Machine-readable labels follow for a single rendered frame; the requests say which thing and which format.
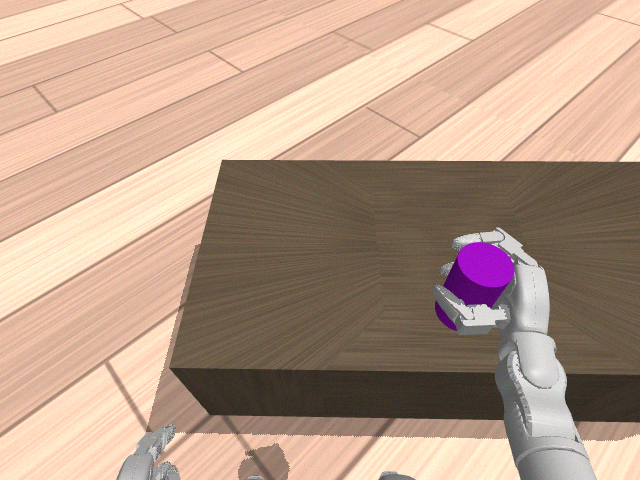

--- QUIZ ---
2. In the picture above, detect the can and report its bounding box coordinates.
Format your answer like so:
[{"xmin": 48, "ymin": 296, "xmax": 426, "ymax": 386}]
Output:
[{"xmin": 435, "ymin": 242, "xmax": 514, "ymax": 331}]

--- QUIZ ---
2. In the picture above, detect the left robot hand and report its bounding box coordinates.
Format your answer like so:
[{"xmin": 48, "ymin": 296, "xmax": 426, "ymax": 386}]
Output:
[{"xmin": 116, "ymin": 424, "xmax": 181, "ymax": 480}]

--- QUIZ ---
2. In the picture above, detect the right robot arm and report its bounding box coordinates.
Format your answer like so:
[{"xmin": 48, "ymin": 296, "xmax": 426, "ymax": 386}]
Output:
[{"xmin": 495, "ymin": 330, "xmax": 597, "ymax": 480}]

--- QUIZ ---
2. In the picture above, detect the right robot hand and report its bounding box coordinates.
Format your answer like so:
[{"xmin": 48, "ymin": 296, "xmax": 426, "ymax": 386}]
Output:
[{"xmin": 432, "ymin": 227, "xmax": 550, "ymax": 339}]

